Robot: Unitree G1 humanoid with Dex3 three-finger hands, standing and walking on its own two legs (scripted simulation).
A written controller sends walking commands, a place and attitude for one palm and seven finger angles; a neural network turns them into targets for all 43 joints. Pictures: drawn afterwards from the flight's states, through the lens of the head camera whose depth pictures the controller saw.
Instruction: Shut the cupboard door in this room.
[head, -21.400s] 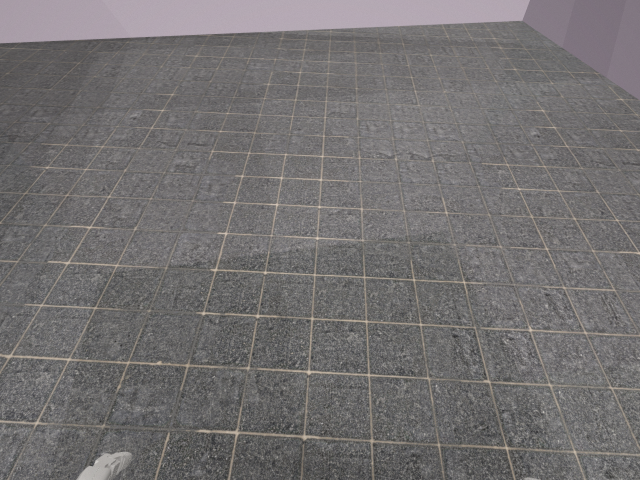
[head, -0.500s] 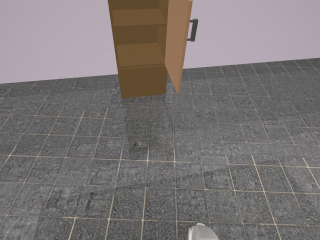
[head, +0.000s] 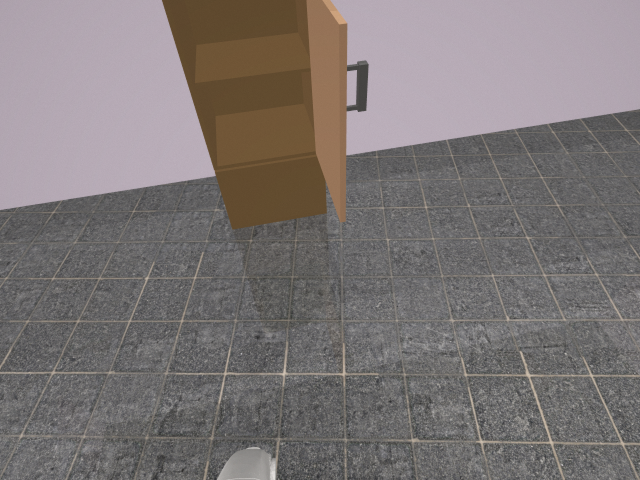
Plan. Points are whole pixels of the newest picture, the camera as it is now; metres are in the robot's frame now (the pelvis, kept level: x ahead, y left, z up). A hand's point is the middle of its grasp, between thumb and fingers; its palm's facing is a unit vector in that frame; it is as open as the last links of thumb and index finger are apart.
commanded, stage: turn or walk to find it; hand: left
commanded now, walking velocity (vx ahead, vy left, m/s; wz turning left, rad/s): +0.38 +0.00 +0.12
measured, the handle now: (354, 88) +0.99 -0.05 +0.01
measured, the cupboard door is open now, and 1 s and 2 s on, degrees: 91 91 91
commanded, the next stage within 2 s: stand and wait in 0.26 s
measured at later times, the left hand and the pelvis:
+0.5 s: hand out of the picture +0.11 +0.22 -0.19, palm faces +0.13 -0.98 -0.14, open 7.4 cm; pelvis +0.18 +0.07 -0.01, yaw +2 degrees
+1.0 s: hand (205, 391) +0.29 +0.22 -0.17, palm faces +0.08 -0.97 -0.23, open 7.2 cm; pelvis +0.25 +0.03 +0.00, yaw +3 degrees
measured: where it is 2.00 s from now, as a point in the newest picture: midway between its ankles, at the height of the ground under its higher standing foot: outside the picture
